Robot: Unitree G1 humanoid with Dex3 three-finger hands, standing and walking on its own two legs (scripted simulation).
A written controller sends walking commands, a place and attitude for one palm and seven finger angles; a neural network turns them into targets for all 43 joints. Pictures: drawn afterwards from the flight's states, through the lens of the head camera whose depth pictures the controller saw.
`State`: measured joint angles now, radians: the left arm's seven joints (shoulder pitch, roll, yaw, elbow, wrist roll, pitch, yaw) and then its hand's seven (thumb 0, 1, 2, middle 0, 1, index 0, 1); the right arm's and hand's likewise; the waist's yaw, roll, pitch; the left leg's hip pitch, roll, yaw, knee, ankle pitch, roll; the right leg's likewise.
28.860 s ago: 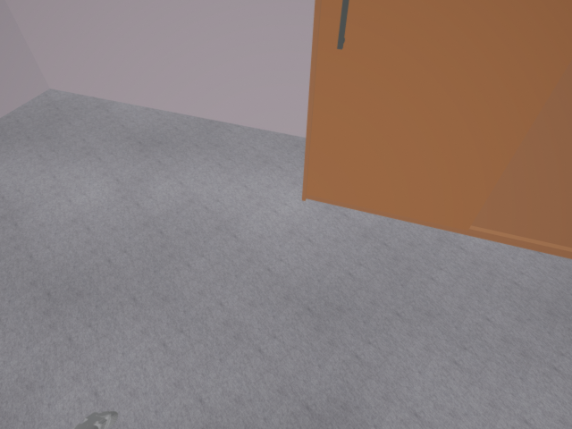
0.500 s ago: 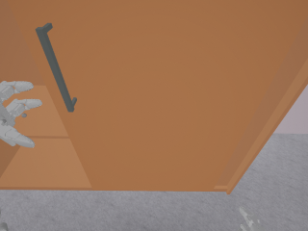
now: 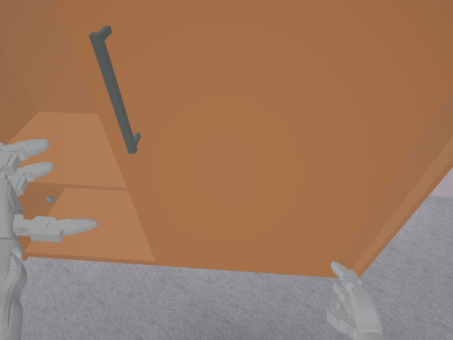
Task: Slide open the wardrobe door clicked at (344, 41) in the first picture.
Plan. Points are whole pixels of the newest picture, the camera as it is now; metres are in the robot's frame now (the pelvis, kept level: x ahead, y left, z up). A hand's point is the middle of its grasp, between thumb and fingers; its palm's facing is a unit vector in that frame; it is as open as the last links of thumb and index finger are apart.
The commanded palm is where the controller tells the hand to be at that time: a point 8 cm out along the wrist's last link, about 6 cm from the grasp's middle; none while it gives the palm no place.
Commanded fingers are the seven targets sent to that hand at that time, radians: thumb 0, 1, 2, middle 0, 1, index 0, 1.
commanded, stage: draw the hand back to the body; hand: left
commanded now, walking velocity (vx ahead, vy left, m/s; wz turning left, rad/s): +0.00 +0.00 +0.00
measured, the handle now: (120, 97) +0.52 +0.31 +0.17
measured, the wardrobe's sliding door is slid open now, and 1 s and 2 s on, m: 0.64 0.64 0.64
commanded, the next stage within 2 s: step back with the hand held close in 0.86 s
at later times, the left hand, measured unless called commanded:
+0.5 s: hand (55, 247) +0.17 +0.25 +0.17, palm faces +0.40 -0.86 -0.33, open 8.6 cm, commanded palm +0.12 +0.29 +0.18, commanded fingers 0.00 0.90 0.90 -0.20 -0.30 -0.20 -0.30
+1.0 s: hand out of the picture +0.08 +0.25 +0.17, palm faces +0.47 -0.84 -0.27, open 7.5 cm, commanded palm +0.03 +0.29 +0.18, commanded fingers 0.00 0.90 0.90 -0.20 -0.30 -0.20 -0.30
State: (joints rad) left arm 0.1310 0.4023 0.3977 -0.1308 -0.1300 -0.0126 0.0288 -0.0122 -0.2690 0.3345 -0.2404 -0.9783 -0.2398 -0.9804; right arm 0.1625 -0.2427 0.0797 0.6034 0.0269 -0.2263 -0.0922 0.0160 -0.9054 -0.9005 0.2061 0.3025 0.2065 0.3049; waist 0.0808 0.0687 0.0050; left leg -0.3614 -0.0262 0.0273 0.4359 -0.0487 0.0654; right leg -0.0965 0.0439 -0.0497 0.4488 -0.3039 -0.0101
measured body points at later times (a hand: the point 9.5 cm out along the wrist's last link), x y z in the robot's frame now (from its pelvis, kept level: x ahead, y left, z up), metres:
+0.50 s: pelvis -0.02 -0.01 +0.01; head -0.07 -0.01 +0.45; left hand +0.14 +0.29 +0.19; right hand +0.15 -0.24 -0.06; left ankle +0.13 +0.06 -0.73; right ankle -0.04 -0.12 -0.73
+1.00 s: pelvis -0.09 -0.01 -0.02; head -0.17 -0.01 +0.43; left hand +0.05 +0.29 +0.19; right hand +0.11 -0.22 -0.07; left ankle +0.12 +0.06 -0.72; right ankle -0.04 -0.12 -0.73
